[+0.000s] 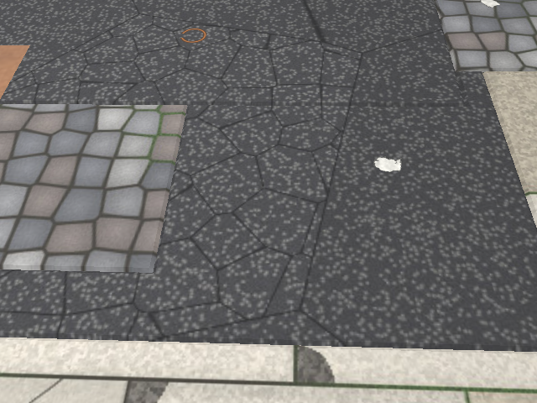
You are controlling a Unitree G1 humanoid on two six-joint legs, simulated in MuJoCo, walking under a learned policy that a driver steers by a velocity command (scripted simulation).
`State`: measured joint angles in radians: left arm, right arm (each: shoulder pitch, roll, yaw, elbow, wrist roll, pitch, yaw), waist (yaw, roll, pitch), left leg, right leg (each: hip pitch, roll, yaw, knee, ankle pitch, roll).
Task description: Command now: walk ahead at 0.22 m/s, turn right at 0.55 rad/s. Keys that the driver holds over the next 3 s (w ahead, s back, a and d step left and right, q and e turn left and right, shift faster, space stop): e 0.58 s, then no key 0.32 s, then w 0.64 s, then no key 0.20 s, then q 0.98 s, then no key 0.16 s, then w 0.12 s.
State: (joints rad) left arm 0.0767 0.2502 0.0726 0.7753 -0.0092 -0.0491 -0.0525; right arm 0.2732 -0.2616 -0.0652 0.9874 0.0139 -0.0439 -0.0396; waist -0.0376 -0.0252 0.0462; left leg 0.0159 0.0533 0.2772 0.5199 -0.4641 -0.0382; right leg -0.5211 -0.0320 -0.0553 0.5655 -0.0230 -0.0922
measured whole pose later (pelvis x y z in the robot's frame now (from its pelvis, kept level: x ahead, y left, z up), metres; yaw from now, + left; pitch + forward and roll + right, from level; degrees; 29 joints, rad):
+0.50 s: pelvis +0.13 +0.02 +0.02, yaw -18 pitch +3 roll +0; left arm 0.18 0.30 0.09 0.66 -0.01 0.04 0.04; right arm 0.10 -0.29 -0.06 0.83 0.00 -0.04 -0.03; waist 0.02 0.00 0.01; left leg -0.39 -0.03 -0.11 0.57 -0.25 -0.06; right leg -0.37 0.15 0.21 0.53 -0.20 -0.04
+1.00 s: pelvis +0.14 +0.00 +0.02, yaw -27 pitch +1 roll +0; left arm 0.21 0.24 0.04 0.66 0.01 0.03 0.01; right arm 0.20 -0.28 -0.04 0.84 0.00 -0.01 0.00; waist -0.03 0.03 0.00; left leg -0.33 0.04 0.01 0.71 -0.44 -0.04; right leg -0.21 0.02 0.03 0.48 -0.28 -0.02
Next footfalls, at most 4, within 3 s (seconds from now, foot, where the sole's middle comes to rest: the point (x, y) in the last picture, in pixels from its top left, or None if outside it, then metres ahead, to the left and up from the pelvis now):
0.52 left None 0.24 0.12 -0.75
0.90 right None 0.11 -0.11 -0.75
1.28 left None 0.33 0.06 -0.75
1.76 right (393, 368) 0.52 -0.27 -0.75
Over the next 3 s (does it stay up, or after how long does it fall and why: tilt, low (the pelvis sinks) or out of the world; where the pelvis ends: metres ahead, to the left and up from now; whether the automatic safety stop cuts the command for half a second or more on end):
stays up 0.51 -0.12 0.03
